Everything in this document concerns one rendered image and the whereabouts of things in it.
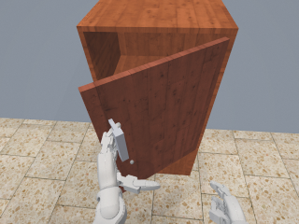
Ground right robot hand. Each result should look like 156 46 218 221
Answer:
208 180 247 224

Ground cupboard door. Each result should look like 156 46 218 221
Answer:
78 36 230 193

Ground handle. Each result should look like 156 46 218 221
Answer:
108 119 129 161

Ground left robot hand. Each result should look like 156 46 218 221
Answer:
96 122 161 194

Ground left robot forearm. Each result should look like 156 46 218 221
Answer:
93 187 127 224

